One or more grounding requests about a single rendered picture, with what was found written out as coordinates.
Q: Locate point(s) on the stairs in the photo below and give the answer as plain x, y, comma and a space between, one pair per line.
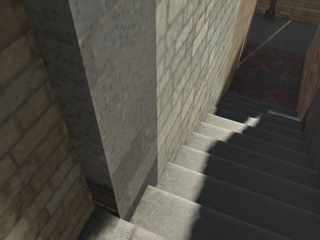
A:
245, 174

